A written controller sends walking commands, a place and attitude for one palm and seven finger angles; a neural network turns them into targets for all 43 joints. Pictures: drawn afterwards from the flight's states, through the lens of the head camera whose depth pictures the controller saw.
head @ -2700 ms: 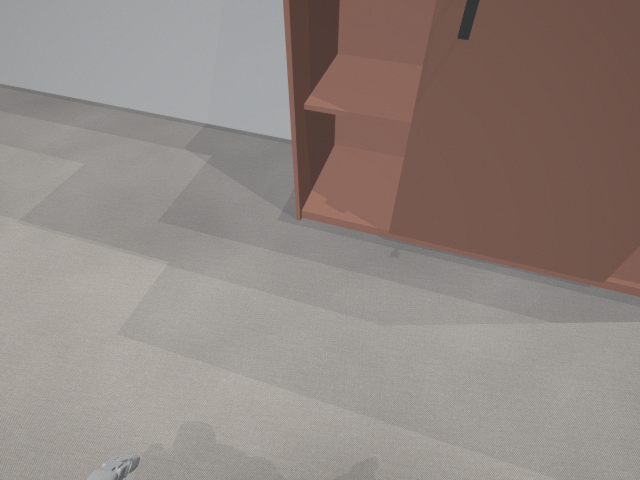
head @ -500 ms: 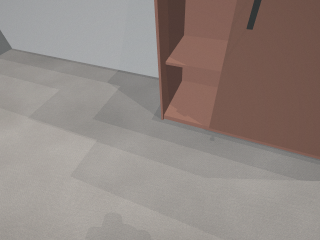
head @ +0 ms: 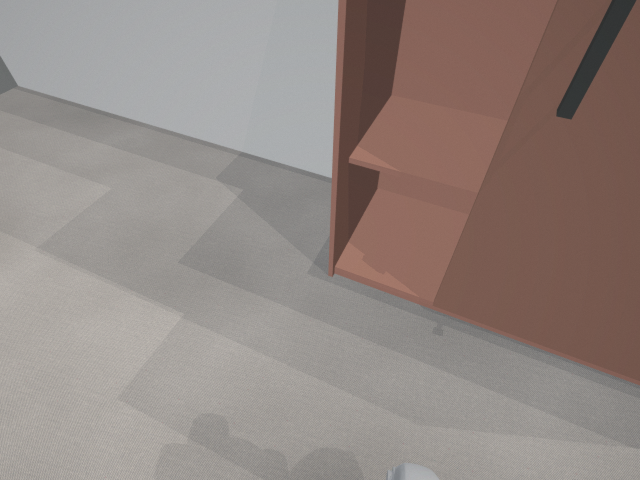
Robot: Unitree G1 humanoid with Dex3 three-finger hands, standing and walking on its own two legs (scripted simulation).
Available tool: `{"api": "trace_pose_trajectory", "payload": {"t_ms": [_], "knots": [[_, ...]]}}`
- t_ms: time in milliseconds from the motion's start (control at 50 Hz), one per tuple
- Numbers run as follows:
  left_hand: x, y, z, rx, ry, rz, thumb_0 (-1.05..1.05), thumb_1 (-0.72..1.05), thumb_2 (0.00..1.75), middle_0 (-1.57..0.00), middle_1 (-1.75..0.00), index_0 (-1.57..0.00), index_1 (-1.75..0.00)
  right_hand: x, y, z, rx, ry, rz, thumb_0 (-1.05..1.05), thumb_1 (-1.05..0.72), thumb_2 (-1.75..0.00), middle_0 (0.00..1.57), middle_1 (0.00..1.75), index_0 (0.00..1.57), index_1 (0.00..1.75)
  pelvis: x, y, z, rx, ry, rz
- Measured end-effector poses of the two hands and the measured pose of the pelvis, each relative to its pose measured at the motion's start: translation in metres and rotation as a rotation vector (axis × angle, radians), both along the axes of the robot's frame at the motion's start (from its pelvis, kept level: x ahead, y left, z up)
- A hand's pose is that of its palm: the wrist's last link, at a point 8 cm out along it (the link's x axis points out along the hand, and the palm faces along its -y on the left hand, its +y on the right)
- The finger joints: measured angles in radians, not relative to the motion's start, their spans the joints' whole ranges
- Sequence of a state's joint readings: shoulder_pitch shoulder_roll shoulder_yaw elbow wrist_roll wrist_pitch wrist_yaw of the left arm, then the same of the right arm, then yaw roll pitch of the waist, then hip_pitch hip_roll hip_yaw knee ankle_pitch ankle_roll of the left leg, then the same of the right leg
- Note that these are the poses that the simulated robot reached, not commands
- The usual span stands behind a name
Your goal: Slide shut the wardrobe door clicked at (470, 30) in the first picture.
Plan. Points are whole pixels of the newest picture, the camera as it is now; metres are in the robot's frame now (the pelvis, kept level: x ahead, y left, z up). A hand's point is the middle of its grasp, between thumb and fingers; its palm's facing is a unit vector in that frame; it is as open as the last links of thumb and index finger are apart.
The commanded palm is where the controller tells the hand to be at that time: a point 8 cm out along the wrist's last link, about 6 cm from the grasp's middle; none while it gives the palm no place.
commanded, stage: turn to face it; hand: right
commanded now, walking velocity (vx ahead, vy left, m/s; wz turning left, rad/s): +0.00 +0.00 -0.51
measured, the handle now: (593, 54) +0.78 -0.40 +0.20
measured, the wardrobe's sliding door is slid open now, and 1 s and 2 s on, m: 0.39 0.39 0.39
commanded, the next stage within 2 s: take the last steps up to it in 0.70 s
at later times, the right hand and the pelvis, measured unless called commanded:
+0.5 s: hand out of the picture +0.11 -0.24 -0.17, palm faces +0.23 +0.95 -0.20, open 7.4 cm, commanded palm none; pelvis +0.11 -0.05 +0.01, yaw -10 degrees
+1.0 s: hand out of the picture +0.09 -0.18 -0.15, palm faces +0.39 +0.89 -0.23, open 7.3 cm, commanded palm none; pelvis +0.12 +0.00 +0.01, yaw -19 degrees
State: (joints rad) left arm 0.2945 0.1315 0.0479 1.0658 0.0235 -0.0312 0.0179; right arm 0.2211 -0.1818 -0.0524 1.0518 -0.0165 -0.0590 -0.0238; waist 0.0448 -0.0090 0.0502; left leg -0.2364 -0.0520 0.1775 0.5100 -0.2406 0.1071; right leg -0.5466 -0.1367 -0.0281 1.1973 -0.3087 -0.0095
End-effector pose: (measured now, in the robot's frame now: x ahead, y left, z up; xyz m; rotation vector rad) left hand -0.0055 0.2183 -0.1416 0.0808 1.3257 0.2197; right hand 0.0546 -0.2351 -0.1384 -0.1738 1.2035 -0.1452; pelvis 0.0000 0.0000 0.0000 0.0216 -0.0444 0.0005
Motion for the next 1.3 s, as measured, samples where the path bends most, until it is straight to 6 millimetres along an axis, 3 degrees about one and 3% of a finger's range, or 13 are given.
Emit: {"api": "trace_pose_trajectory", "payload": {"t_ms": [80,160,260,340,540,640,720,860,980,1060,1180,1240,1300], "knots": [[0.077,0.006,0.011,0.031,-0.102,-0.054,0.01,0.95,0.9,-0.2,-0.29,-0.2,-0.3,-0.006,-0.006,0.003,0.008,0.066,-0.04,-0.01,-0.93,-0.9,0.2,0.3,0.2,0.3,0.03,-0.007,0.005,0.006,0.01,-0.024],[0.131,-0.005,0.016,0.037,-0.117,-0.135,0.01,0.94,0.9,-0.2,-0.29,-0.2,-0.3,-0.01,-0.008,-0.003,0.04,0.113,-0.104,0.0,-0.92,-0.9,0.2,0.3,0.2,0.3,0.057,-0.018,0.005,0.014,0.018,-0.061],[0.186,-0.034,0.01,0.047,-0.104,-0.243,0.01,0.92,0.9,-0.2,-0.29,-0.2,-0.3,-0.014,-0.016,-0.022,0.085,0.182,-0.2,0.0,-0.91,-0.9,0.2,0.3,0.2,0.3,0.091,-0.04,-0.007,0.021,0.026,-0.113],[0.209,-0.054,0.01,0.046,-0.117,-0.271,0.0,0.92,0.9,-0.2,-0.29,-0.2,-0.3,-0.008,-0.029,-0.024,0.084,0.222,-0.236,0.0,-0.91,-0.9,0.2,0.3,0.2,0.3,0.102,-0.051,-0.008,-0.002,0.023,-0.125],[0.224,-0.048,0.018,0.042,-0.102,-0.281,0.0,0.93,0.9,-0.2,-0.3,-0.2,-0.3,0.056,-0.057,0.003,0.008,0.078,-0.245,0.0,-0.9,-0.9,0.2,0.3,0.2,0.3,0.115,-0.048,0.007,-0.008,0.031,-0.179],[0.222,-0.033,0.008,0.009,-0.081,-0.279,0.0,0.91,0.9,-0.2,-0.3,-0.2,-0.3,0.081,-0.049,0.014,-0.034,0.006,-0.242,0.0,-0.91,-0.9,0.2,0.3,0.19,0.3,0.12,-0.032,0.005,-0.023,0.03,-0.207],[0.22,-0.015,-0.008,-0.024,-0.059,-0.277,0.0,0.91,0.9,-0.2,-0.3,-0.2,-0.3,0.085,-0.031,0.019,-0.067,-0.036,-0.248,0.0,-0.9,-0.9,0.2,0.3,0.2,0.3,0.122,-0.013,-0.001,-0.036,0.022,-0.232],[0.221,0.005,-0.002,-0.023,-0.004,-0.32,0.01,0.91,0.9,-0.2,-0.3,-0.2,-0.3,0.058,-0.002,0.028,-0.048,-0.012,-0.312,0.0,-0.9,-0.9,0.2,0.3,0.2,0.3,0.123,0.001,0.01,-0.046,0.023,-0.291],[0.225,0.006,0.007,0.003,0.035,-0.393,0.01,0.91,0.9,-0.2,-0.29,-0.2,-0.3,0.016,0.008,0.024,-0.016,0.046,-0.388,0.0,-0.91,-0.9,0.2,0.3,0.2,0.3,0.123,-0.001,0.014,-0.033,0.036,-0.334],[0.241,-0.01,0.015,0.018,0.026,-0.447,0.01,0.91,0.9,-0.2,-0.29,-0.2,-0.3,-0.024,0.013,0.017,0.028,0.135,-0.443,0.0,-0.91,-0.9,0.2,0.3,0.2,0.3,0.124,-0.012,0.015,-0.024,0.048,-0.351],[0.27,-0.055,0.019,0.046,-0.081,-0.491,0.01,0.91,0.9,-0.2,-0.29,-0.2,-0.3,-0.078,0.009,-0.003,0.116,0.301,-0.508,0.0,-0.9,-0.9,0.2,0.3,0.2,0.3,0.13,-0.045,0.005,0.003,0.045,-0.353],[0.268,-0.073,0.023,0.041,-0.109,-0.464,0.0,0.91,0.9,-0.2,-0.29,-0.2,-0.3,-0.078,-0.003,-0.005,0.137,0.354,-0.481,0.0,-0.9,-0.9,0.2,0.3,0.2,0.3,0.139,-0.058,0.006,-0.005,0.03,-0.332],[0.256,-0.078,0.025,0.05,-0.08,-0.424,0.0,0.92,0.9,-0.2,-0.3,-0.2,-0.3,-0.051,-0.022,-0.003,0.135,0.324,-0.451,0.01,-0.91,-0.9,0.2,0.3,0.2,0.3,0.15,-0.069,0.011,-0.006,0.022,-0.333]]}}
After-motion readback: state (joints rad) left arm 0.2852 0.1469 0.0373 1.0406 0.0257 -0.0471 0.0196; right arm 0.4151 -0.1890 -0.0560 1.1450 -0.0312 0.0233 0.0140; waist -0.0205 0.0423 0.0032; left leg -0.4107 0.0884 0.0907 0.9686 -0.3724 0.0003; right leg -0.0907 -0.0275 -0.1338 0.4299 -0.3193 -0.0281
